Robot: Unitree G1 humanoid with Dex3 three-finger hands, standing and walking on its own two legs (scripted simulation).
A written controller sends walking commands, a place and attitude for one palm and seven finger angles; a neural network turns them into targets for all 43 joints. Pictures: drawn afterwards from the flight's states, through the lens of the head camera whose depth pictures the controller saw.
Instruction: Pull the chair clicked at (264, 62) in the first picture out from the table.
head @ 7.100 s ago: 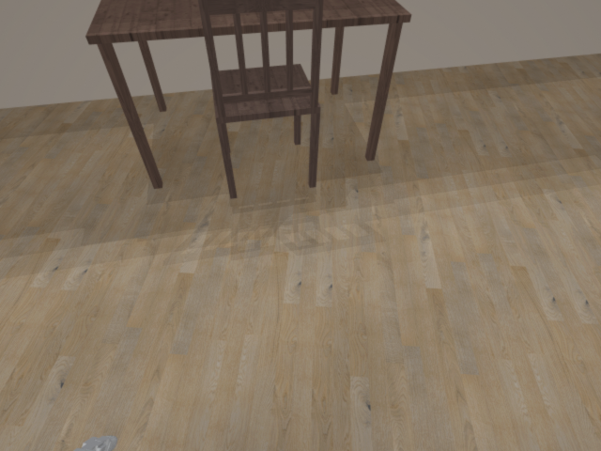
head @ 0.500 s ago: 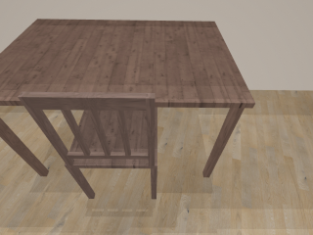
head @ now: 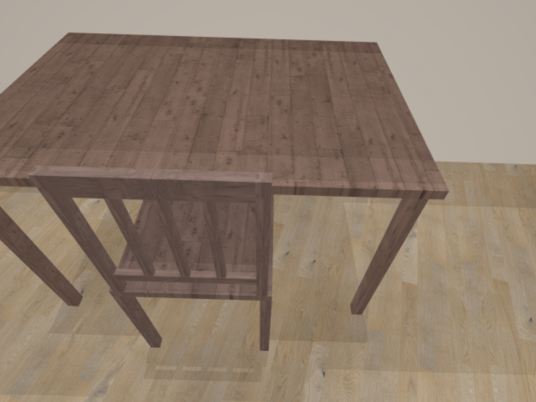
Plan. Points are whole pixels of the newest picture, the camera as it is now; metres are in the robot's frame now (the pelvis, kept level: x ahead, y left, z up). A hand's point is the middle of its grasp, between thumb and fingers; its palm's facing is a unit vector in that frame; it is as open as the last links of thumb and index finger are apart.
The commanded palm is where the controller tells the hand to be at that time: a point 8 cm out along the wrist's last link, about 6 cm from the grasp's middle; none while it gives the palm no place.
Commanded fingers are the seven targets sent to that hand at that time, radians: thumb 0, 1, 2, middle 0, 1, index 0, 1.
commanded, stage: come to a stop and stand still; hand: left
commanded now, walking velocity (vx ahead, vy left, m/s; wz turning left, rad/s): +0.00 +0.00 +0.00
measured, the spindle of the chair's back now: (174, 240) +0.44 +0.23 -0.10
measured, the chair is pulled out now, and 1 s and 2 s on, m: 0.00 0.00 0.00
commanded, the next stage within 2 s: look again from close up in 0.08 s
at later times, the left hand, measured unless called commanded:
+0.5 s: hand out of the picture +0.01 +0.23 -0.19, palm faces +0.01 -0.98 -0.20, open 7.4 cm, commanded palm none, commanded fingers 0.00 0.90 0.90 -0.20 -0.30 -0.20 -0.30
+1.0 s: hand out of the picture -0.12 +0.25 -0.18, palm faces +0.01 -0.98 -0.19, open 7.4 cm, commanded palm none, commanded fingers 0.00 0.90 0.90 -0.20 -0.30 -0.20 -0.30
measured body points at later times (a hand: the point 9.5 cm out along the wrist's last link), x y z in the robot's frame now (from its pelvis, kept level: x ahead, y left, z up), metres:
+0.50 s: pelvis -0.02 +0.05 -0.01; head -0.02 +0.07 +0.44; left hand +0.01 +0.28 -0.17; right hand +0.01 -0.18 -0.15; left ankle +0.03 +0.15 -0.74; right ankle -0.10 -0.09 -0.74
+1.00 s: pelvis -0.05 +0.07 +0.00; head -0.04 +0.09 +0.45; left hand -0.12 +0.30 -0.16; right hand -0.03 -0.16 -0.15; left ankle +0.03 +0.15 -0.74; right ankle -0.10 -0.09 -0.74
